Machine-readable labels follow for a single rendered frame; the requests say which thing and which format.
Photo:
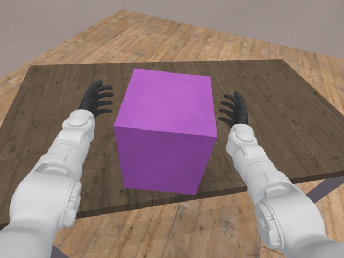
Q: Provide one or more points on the robot right hand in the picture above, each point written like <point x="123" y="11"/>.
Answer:
<point x="240" y="115"/>

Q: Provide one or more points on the carton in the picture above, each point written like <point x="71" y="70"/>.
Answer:
<point x="165" y="131"/>

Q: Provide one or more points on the robot left hand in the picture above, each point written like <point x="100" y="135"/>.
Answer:
<point x="90" y="100"/>

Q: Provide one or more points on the robot left upper arm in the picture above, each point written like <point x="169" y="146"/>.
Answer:
<point x="45" y="204"/>

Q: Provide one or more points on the table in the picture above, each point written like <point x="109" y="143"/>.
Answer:
<point x="300" y="131"/>

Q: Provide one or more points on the robot left forearm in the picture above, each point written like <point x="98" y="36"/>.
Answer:
<point x="67" y="153"/>

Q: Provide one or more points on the robot right upper arm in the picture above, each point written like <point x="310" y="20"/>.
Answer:
<point x="291" y="224"/>

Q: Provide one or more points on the robot right forearm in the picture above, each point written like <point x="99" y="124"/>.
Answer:
<point x="261" y="177"/>

